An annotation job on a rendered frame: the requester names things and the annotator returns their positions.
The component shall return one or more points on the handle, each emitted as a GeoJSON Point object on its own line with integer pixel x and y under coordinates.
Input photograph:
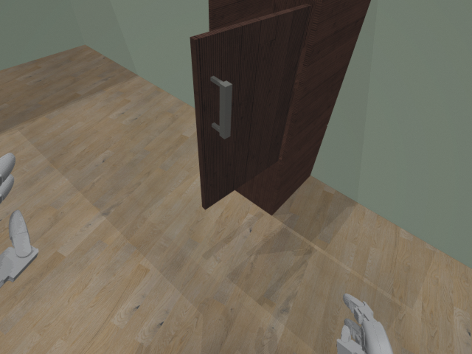
{"type": "Point", "coordinates": [225, 107]}

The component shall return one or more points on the right robot hand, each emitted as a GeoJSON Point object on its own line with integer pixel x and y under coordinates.
{"type": "Point", "coordinates": [370, 338]}

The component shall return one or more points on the cupboard door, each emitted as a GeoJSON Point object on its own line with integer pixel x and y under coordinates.
{"type": "Point", "coordinates": [260, 58]}

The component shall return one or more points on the left robot hand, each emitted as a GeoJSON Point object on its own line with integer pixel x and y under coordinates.
{"type": "Point", "coordinates": [13, 261]}

